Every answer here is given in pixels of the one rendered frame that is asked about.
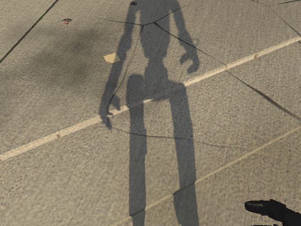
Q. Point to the robot right hand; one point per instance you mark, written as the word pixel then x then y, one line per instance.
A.
pixel 275 210

